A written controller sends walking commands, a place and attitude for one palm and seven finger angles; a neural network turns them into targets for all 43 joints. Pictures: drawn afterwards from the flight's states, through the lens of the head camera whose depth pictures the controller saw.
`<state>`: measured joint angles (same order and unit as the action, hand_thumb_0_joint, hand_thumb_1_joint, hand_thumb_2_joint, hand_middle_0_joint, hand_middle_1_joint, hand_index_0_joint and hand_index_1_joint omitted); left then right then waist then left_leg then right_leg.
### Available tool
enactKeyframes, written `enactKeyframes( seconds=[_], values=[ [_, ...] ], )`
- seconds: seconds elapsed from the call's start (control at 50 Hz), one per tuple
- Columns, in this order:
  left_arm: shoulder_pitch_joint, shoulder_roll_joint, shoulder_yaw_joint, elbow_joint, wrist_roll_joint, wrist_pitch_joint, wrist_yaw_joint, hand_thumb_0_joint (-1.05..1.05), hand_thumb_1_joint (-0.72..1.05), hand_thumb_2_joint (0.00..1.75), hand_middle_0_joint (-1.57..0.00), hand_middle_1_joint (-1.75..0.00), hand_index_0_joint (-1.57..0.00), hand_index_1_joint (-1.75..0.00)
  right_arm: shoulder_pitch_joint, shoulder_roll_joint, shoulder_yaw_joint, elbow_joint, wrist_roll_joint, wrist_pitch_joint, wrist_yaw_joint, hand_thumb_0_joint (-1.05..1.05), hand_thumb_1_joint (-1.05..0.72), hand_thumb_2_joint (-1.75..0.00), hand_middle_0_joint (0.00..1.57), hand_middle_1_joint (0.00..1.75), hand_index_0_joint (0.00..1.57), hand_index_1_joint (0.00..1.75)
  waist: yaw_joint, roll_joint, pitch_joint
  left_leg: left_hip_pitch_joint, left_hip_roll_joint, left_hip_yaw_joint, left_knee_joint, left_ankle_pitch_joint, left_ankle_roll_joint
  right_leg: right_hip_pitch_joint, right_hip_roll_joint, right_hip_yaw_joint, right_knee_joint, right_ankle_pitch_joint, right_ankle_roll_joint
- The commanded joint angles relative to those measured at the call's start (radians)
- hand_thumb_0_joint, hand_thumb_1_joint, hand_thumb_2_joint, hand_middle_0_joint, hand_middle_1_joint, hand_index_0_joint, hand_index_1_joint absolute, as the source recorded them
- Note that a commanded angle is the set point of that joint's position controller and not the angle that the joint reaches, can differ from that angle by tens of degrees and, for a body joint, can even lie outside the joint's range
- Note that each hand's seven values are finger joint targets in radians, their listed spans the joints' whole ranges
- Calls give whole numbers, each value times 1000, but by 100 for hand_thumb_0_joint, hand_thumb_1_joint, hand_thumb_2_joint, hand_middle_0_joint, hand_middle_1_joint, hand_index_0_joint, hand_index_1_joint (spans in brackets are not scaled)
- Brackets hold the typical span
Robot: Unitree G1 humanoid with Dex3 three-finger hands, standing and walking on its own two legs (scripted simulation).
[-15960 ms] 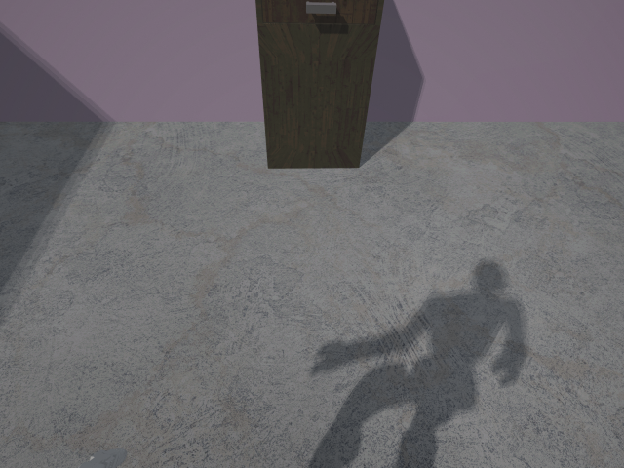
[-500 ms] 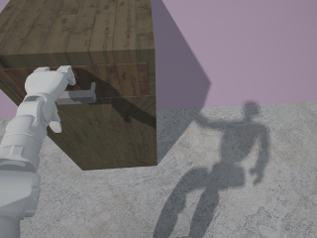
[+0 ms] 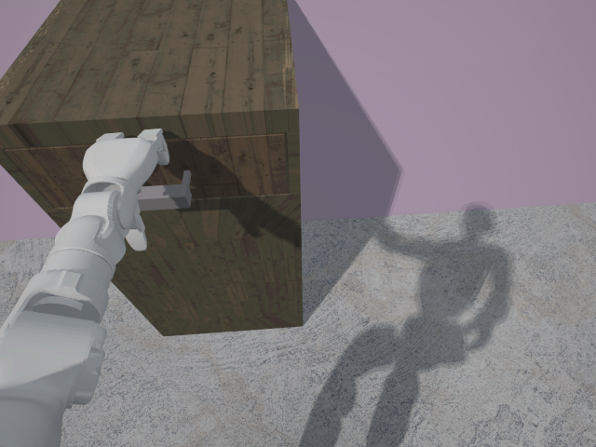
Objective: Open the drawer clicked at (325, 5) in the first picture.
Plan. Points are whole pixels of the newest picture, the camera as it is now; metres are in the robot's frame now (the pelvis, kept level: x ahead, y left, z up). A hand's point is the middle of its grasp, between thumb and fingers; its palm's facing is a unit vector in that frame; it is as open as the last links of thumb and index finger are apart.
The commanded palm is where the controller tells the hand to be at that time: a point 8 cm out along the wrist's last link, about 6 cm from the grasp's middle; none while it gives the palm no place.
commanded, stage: move the hooked fingers above the handle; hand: left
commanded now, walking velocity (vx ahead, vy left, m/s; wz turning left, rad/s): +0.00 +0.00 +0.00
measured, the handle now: (157, 187) +0.52 +0.23 +0.02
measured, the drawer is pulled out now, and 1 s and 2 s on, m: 0.00 0.00 0.00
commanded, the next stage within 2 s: lower the fingers behind the handle in 2.00 s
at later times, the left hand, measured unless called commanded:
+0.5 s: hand (133, 188) +0.46 +0.24 +0.08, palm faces -0.09 -0.02 -1.00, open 13.7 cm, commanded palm +0.44 +0.24 +0.14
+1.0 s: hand (139, 195) +0.46 +0.23 +0.07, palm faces -0.14 -0.04 -0.99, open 13.8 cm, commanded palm +0.45 +0.24 +0.14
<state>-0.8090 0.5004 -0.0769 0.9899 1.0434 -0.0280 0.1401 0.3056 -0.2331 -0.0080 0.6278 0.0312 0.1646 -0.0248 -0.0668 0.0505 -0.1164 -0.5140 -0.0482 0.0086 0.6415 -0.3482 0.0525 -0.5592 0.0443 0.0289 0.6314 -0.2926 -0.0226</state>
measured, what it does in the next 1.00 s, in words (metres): stands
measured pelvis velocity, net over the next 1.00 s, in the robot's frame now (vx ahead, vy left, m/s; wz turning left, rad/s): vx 0.01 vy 0.00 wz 0.02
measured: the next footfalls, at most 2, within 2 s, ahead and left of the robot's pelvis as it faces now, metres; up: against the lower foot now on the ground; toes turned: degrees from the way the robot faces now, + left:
none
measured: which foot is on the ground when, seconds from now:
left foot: down 0.00-1.00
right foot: down 0.00-1.00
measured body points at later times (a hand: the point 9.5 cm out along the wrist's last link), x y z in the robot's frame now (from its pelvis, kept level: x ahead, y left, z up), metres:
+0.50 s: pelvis +0.01 -0.01 +0.00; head +0.06 -0.02 +0.45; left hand +0.46 +0.24 +0.13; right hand +0.06 -0.28 -0.13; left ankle -0.03 +0.09 -0.72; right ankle +0.00 -0.11 -0.72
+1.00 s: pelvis +0.01 +0.00 +0.00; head +0.07 -0.01 +0.45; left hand +0.46 +0.23 +0.13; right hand +0.07 -0.27 -0.13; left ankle -0.03 +0.09 -0.72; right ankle +0.00 -0.11 -0.72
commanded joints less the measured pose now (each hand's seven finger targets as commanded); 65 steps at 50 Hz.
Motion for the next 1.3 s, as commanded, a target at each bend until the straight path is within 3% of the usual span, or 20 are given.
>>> enactKeyframes(
  seconds=[0.0, 0.1, 0.2, 0.28, 0.32, 0.38, 0.48, 0.58, 0.68, 0.74, 0.78, 0.82, 0.88, 0.94, 1.04, 1.06, 1.12, 1.14, 1.22, 1.28],
  values=[
    [-482, 299, 92, -300, 7, -81, 38, 0, -50, 30, -30, -120, -30, -120, 62, -172, -76, -89, -11, -38, -35, 0, -90, -90, 20, 30, 20, 30, -7, -22, -347, 160, 26, -12, -50, 333, 1, 184, -11, -11, -56, 234, -22],
    [-510, 320, 136, -366, 4, -135, 103, 0, -50, 30, -30, -120, -30, -120, 83, -163, -88, -60, -22, -54, -28, 0, -90, -90, 20, 30, 20, 30, -1, 42, -412, 220, 27, -29, -21, 425, -13, 147, 0, -23, -31, 251, -26],
    [-456, 292, 116, -227, 3, -41, 133, 0, -50, 30, -30, -120, -30, -120, 86, -173, -87, -27, -17, -50, -9, 0, -90, -90, 20, 30, 20, 30, -3, 31, -344, 167, 28, -19, -30, 416, -21, 131, 3, -39, -32, 249, -29],
    [-413, 218, 41, -186, -10, 17, 71, 0, -50, 30, -30, -120, -30, -120, 85, -183, -87, -37, -10, -36, -4, 0, -90, -90, 20, 30, 20, 30, -7, -15, -360, 164, 28, -3, -35, 439, -14, 190, -2, -32, -48, 311, -22],
    [-380, 265, 80, -162, -13, 16, 42, 0, -50, 30, -30, -120, -30, -120, 81, -190, -86, -39, -8, -27, -12, 0, -90, -90, 20, 30, 20, 30, -4, -85, -340, 128, 26, 3, -43, 419, -4, 236, -6, -22, -61, 332, -19],
    [-358, 263, 60, -142, -7, 17, 11, 0, -50, 30, -30, -120, -30, -120, 66, -190, -75, -51, 0, -19, -23, 0, -90, -90, 20, 30, 20, 30, -4, -104, -265, 76, 19, 12, -62, 331, 2, 238, -13, -14, -77, 298, -14],
    [-339, 308, 104, -270, -16, -79, -15, 0, -50, 30, -30, -120, -30, -120, 53, -178, -79, -82, -7, -22, -36, 0, -90, -90, 20, 30, 20, 30, 20, -32, -326, 114, 17, 14, -53, 363, 4, 269, -16, 2, -64, 327, -20],
    [-419, 384, 192, -432, -15, -178, 57, 0, -50, 30, -30, -120, -30, -120, 57, -166, -93, -74, -20, -38, -36, 0, -90, -90, 20, 30, 20, 30, 23, 57, -408, 179, 20, -4, -19, 452, -1, 223, -5, -1, -31, 342, -23],
    [-435, 393, 205, -330, 1, -106, 149, 0, -50, 30, -30, -120, -30, -120, 62, -169, -91, -40, -19, -49, -23, 0, -90, -90, 20, 30, 20, 30, 8, 35, -379, 136, 16, -3, -17, 405, -9, 187, -1, -16, -26, 299, -21],
    [-400, 362, 161, -234, 1, -33, 129, 0, -50, 30, -30, -120, -30, -120, 65, -176, -89, -30, -13, -45, -18, 0, -90, -90, 20, 30, 20, 30, 3, 9, -389, 134, 18, 6, -24, 418, -11, 214, -4, -19, -32, 328, -18],
    [-373, 284, 87, -188, -12, 7, 80, 0, -50, 30, -30, -120, -30, -120, 69, -182, -88, -34, -7, -39, -16, 0, -90, -90, 20, 30, 20, 30, -9, -18, -368, 145, 22, 10, -28, 420, -9, 210, -5, -23, -46, 339, -15],
    [-359, 172, -6, -201, -33, 10, 15, 0, -50, 30, -30, -120, -30, -120, 70, -181, -91, -44, -4, -35, -14, 0, -90, -90, 20, 30, 20, 30, -28, -31, -372, 189, 27, 6, -27, 455, -6, 209, -6, -24, -62, 354, -14],
    [-348, 144, -36, -277, -55, -35, -59, 0, -50, 30, -30, -120, -30, -120, 61, -183, -90, -55, -7, -26, -22, 0, -90, -90, 20, 30, 20, 30, -25, -48, -345, 219, 26, -9, -27, 462, 0, 192, -4, -21, -71, 341, -12],
    [-418, 195, 12, -366, -64, -118, -67, 0, -50, 30, -30, -120, -30, -120, 60, -176, -87, -56, -12, -24, -31, 0, -90, -90, 20, 30, 20, 30, -22, -40, -310, 211, 23, -25, -31, 439, -1, 171, -6, -20, -68, 312, -17],
    [-443, 454, 267, -391, -14, -169, 86, 0, -50, 30, -30, -120, -30, -120, 54, -162, -82, -56, -24, -29, -31, 0, -90, -90, 20, 30, 20, 30, 49, 61, -372, 158, 21, -36, -20, 479, -22, 181, 1, -27, -5, 294, -35],
    [-430, 427, 254, -354, -5, -146, 121, 0, -50, 30, -30, -120, -30, -120, 49, -154, -76, -55, -25, -30, -27, 0, -90, -90, 20, 30, 20, 30, 48, 50, -352, 130, 19, -30, -19, 476, -24, 178, 4, -34, 1, 297, -36],
    [-400, 481, 292, -303, 23, -59, 196, 0, -50, 30, -30, -120, -30, -120, 25, -163, -70, -52, -29, -33, -16, 0, -90, -90, 20, 30, 20, 30, 73, 49, -400, 95, 17, -11, -20, 476, -33, 222, 5, -36, 12, 309, -36],
    [-409, 455, 256, -285, 35, -28, 201, 0, -50, 30, -30, -120, -30, -120, 28, -163, -71, -49, -28, -32, -13, 0, -90, -90, 20, 30, 20, 30, 61, 63, -422, 108, 21, -8, -19, 493, -36, 219, 2, -37, 15, 327, -33],
    [-434, 459, 250, -261, 17, 45, 192, 0, -50, 30, -30, -120, -30, -120, 27, -169, -71, -45, -20, -21, -17, 0, -90, -90, 20, 30, 20, 30, 51, -6, -482, 130, 27, 5, -33, 498, -27, 291, 0, -30, -7, 366, -22],
    [-426, 454, 230, -222, -3, 69, 151, 0, -50, 30, -30, -120, -30, -120, 19, -170, -66, -44, -7, -13, -31, 0, -90, -90, 20, 30, 20, 30, 44, -57, -434, 108, 25, 14, -66, 430, -17, 327, -9, -25, -37, 356, -13]
  ],
)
